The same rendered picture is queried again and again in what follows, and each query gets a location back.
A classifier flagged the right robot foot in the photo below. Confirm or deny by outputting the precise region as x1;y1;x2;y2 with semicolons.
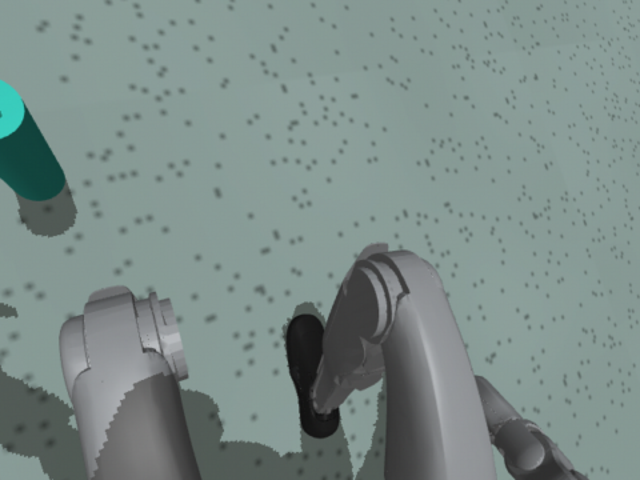
286;314;340;438

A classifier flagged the right robot hand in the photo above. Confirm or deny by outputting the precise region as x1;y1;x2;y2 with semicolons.
475;376;523;446

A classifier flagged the right robot arm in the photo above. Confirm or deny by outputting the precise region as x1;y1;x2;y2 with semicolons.
494;419;589;480

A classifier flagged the bottle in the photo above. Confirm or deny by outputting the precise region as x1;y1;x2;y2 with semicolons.
0;80;65;201

